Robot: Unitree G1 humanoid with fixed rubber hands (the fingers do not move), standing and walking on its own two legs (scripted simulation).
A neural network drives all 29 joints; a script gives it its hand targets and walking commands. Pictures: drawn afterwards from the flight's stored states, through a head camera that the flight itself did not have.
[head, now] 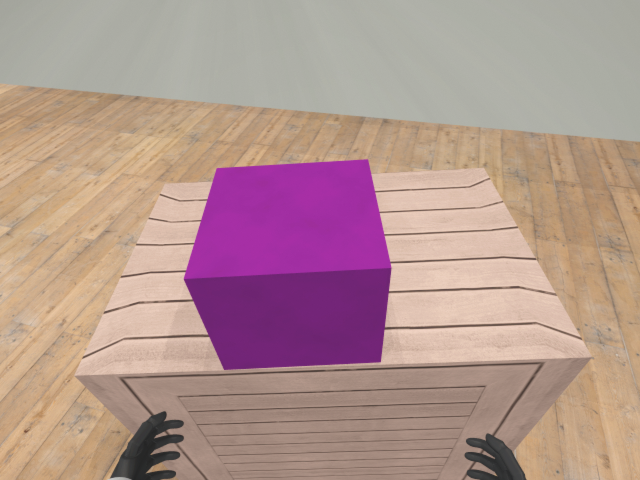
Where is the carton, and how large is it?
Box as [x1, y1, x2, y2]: [184, 159, 391, 369]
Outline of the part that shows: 367,159 228,167 216,169 186,269 184,280 224,369 380,361 391,268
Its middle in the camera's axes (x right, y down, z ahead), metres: -0.03 +0.03 +0.61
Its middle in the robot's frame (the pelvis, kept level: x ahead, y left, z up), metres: +0.45 +0.05 +0.03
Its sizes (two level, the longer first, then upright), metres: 0.244 0.236 0.216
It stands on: a pedestal, 0.69 m high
